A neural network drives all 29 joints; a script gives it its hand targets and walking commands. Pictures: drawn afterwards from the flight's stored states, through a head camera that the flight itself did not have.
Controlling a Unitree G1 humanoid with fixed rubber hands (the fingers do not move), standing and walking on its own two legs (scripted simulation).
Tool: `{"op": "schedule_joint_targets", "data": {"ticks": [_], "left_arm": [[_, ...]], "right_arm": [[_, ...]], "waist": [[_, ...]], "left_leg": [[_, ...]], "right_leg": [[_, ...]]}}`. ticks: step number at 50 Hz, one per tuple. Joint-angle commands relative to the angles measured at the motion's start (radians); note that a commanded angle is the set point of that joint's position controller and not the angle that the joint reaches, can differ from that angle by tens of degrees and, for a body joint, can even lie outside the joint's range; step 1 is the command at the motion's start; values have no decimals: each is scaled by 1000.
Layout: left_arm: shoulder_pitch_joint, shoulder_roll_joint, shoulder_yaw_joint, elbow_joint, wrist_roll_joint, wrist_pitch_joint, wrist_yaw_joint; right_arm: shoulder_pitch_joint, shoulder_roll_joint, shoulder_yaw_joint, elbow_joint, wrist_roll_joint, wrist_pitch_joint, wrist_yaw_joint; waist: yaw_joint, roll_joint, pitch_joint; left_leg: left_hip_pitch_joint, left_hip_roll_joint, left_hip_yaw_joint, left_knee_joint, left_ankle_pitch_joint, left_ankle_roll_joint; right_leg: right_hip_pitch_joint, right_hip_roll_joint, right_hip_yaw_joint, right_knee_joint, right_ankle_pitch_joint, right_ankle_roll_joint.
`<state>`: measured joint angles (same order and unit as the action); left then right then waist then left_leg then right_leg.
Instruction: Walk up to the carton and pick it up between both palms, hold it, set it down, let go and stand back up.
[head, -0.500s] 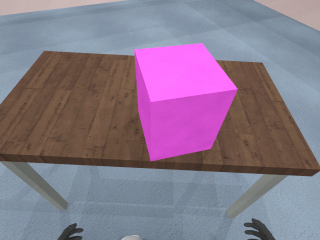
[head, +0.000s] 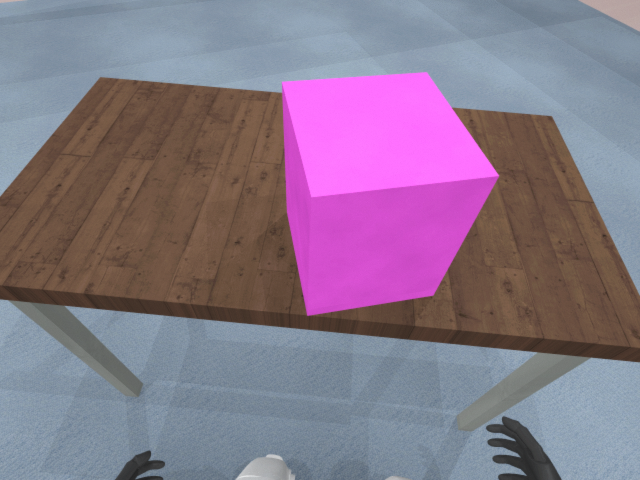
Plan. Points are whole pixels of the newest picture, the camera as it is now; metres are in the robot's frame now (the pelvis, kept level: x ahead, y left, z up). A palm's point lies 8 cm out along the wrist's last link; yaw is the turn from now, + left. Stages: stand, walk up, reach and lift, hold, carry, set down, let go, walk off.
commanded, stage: walk up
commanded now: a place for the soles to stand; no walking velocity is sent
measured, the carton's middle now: (364, 198) +0.46 -0.04 +0.08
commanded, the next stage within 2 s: none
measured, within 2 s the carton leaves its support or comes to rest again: neither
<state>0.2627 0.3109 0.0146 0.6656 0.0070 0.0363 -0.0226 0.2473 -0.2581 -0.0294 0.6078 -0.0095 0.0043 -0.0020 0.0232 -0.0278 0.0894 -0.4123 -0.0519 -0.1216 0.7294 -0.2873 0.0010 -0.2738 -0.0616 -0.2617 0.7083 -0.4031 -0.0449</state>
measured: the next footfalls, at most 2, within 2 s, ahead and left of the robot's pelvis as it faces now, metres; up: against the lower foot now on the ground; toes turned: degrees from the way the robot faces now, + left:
none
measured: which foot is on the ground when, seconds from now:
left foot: down 0.00-1.00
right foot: down 0.00-1.00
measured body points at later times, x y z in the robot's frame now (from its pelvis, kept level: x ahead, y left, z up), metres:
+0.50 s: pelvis +0.01 -0.01 -0.01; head +0.03 +0.00 +0.44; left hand +0.13 +0.26 -0.12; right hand +0.16 -0.27 -0.10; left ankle +0.06 +0.12 -0.71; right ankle +0.00 -0.08 -0.71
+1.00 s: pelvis +0.01 -0.03 +0.00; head +0.04 -0.02 +0.45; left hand +0.07 +0.25 -0.11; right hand +0.18 -0.27 -0.11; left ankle +0.05 +0.12 -0.71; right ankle -0.01 -0.08 -0.71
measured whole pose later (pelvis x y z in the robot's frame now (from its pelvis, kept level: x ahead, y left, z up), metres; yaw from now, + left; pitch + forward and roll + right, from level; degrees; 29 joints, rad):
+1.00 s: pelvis +0.01 -0.03 +0.00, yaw +5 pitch -3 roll +0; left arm 0.31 0.29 0.01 0.67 0.00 0.01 0.00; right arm 0.19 -0.27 -0.03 0.69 -0.01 0.02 -0.01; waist 0.02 0.01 0.12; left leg -0.36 -0.02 -0.11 0.71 -0.29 -0.04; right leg -0.21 -0.02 -0.25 0.70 -0.44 -0.08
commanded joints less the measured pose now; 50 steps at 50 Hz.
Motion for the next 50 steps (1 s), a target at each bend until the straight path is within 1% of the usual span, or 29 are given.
{"op": "schedule_joint_targets", "data": {"ticks": [1, 3, 5, 7, 10, 14, 16, 18, 22, 24, 26, 28, 29, 30, 32, 34, 36, 37, 38, 39, 40, 41, 42, 43, 45, 46, 47, 49, 50], "left_arm": [[35, 144, 43, -114, 7, -38, 9], [34, 159, 48, -111, 3, -48, 7], [22, 180, 56, -92, 3, -43, 13], [21, 191, 57, -92, 5, -40, 15], [-24, 187, 48, -110, 5, -28, 10], [-18, 143, 38, -133, 2, -13, 9], [-20, 145, 42, -129, -2, -9, 3], [-14, 155, 43, -128, 4, -11, 8], [-2, 179, 46, -109, -1, -21, 18], [12, 189, 49, -105, 3, -16, 24], [-15, 183, 51, -119, -1, -10, 23], [-42, 169, 43, -112, 3, -4, 17], [-54, 185, 52, -121, 3, 6, 18], [-70, 179, 52, -130, -3, 11, 15], [-28, 146, 40, -126, 6, 12, 7], [-8, 131, 36, -135, -9, 1, 5], [67, 123, 41, -114, -15, -11, 5], [89, 106, 40, -105, -21, -21, 10], [122, 149, 48, -102, -6, -37, 17], [108, 152, 52, -91, -4, -50, 20], [113, 197, 60, -87, 5, -54, 24], [84, 179, 59, -89, 6, -56, 32], [97, 164, 56, -78, 6, -56, 38], [77, 152, 50, -83, 2, -64, 36], [72, 153, 49, -84, 4, -50, 38], [70, 166, 48, -75, 2, -43, 34], [51, 165, 46, -100, -10, -41, 32], [115, 143, 35, -76, -12, -36, 24], [93, 153, 35, -82, -11, -30, 25]], "right_arm": [[10, -167, -48, -101, 8, -18, -13], [-18, -153, -43, -105, 2, -19, -9], [18, -149, -46, -88, 4, -23, -1], [-17, -159, -58, -96, 2, -27, -3], [18, -164, -53, -74, 2, -35, -3], [6, -194, -57, -83, 4, -20, -5], [1, -206, -63, -102, 0, -17, -5], [-40, -193, -53, -96, 3, -10, -12], [-7, -161, -43, -73, 6, -22, -11], [-19, -175, -52, -80, -1, -12, -11], [11, -154, -44, -74, -6, -13, -11], [21, -181, -56, -65, -1, -16, -4], [18, -170, -57, -66, -7, -18, -4], [4, -201, -62, -78, -9, -14, -6], [-6, -228, -67, -74, -5, -18, -10], [-17, -244, -72, -74, 4, -16, -16], [-49, -246, -68, -78, 3, -6, -31], [-81, -204, -53, -93, 0, -3, -32], [-94, -168, -47, -83, 3, 0, -27], [-107, -138, -35, -94, 4, 1, -21], [-75, -136, -37, -78, 14, 3, -16], [-78, -132, -38, -67, 15, 6, -20], [-81, -136, -32, -56, 4, 4, -21], [-49, -121, -39, -41, 1, 1, -20], [-85, -121, -34, -38, -1, -1, -15], [-47, -122, -30, -25, 1, -3, -14], [-66, -129, -33, -20, -4, -12, -15], [-120, -131, -32, -20, -2, -12, -13], [-97, -132, -25, 2, 10, -4, -9]], "waist": [[4, 67, -97], [10, 2, -77], [-14, -11, -90], [-18, 48, -81], [-26, -11, -114], [-13, 74, -117], [-10, 77, -131], [-4, 92, -105], [-12, -40, -105], [-5, 32, -101], [-17, 0, -82], [-22, 9, -72], [-41, 20, -55], [-26, 31, -13], [-30, 182, -69], [-10, 194, -64], [7, 248, -91], [20, 244, -80], [45, 141, -125], [33, 17, -113], [30, -33, -99], [12, -17, -55], [15, 17, -78], [3, -42, -80], [8, -76, -46], [-11, -96, -70], [-9, -43, -97], [21, -35, -72], [-1, -53, -69]], "left_leg": [[-112, 97, -256, -225, -20, 94], [-73, 31, -82, -72, 70, 50], [2, 36, -2, -17, 43, 17], [5, 42, 1, -7, 61, 14], [47, 62, -63, -40, 300, 41], [-40, 91, -188, -116, 206, 97], [-25, 98, -214, -137, 193, 93], [-47, 77, -175, -110, 188, 70], [3, 30, -49, 42, 201, 41], [15, 37, -4, 79, 122, 21], [13, 44, 11, 70, 129, 22], [70, 42, -11, 39, 118, 22], [47, 54, -61, -15, 132, 47], [9, 68, -85, -70, 131, 58], [-37, 151, -343, -242, 20, 133], [-54, 167, -504, -313, 57, 192], [-33, 179, -470, -295, 14, 212], [-56, 158, -391, -277, 9, 176], [-93, 104, -298, -220, -9, 107], [-100, 45, -133, -86, -12, 41], [-134, 6, -51, 17, -67, -10], [-81, 20, -24, 52, -133, -26], [-96, 28, -31, 47, -150, -23], [-52, 37, -25, 65, -160, -16], [-33, 53, -14, 18, -97, -16], [26, 70, 2, -30, -28, -9], [93, 79, -10, -73, 71, -7], [131, 90, -68, -91, 212, 13], [115, 85, -13, -93, 194, 6]], "right_leg": [[133, -89, 237, -189, 15, -34], [100, -185, 306, -291, 107, -56], [57, -252, 262, -304, 181, -93], [43, -257, 254, -295, 223, -77], [54, -169, 153, -167, 253, -50], [113, -105, 171, -99, 178, -32], [110, -91, 179, -103, 131, -33], [96, -117, 189, -151, 109, -40], [98, -212, 214, -216, 347, -88], [69, -273, 216, -226, 307, -115], [49, -258, 184, -228, 316, -114], [-4, -243, 187, -223, 188, -100], [-7, -194, 171, -203, 69, -71], [-29, -164, 158, -182, -28, -62], [42, -30, 143, -11, -30, -13], [42, 44, 203, 22, -83, 1], [18, 48, 241, -9, -116, 1], [60, 16, 262, -112, -51, 4], [145, -59, 309, -198, 13, 1], [172, -153, 374, -298, 107, -28], [175, -265, 490, -363, 221, -43], [86, -308, 461, -376, 327, -96], [170, -310, 449, -339, 505, -88], [164, -286, 387, -298, 636, -98], [139, -242, 310, -264, 736, -58], [117, -248, 305, -258, 751, -33], [87, -214, 271, -220, 747, -18], [33, -159, 237, -248, 600, 33], [51, -156, 211, -282, 465, 31]]}}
